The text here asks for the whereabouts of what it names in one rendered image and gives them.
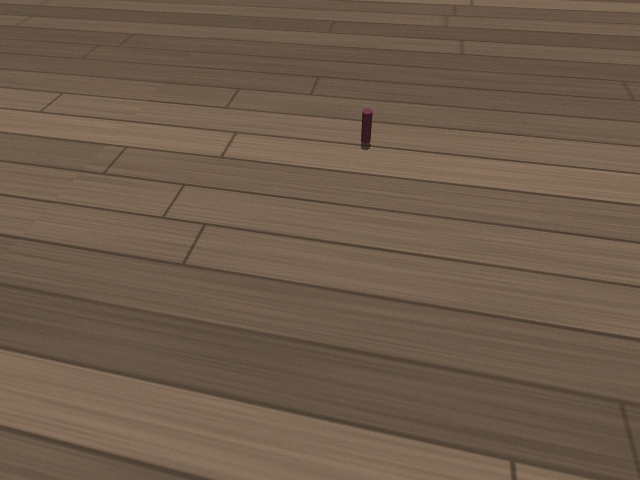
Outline can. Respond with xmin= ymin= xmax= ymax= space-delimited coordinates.
xmin=361 ymin=109 xmax=373 ymax=144

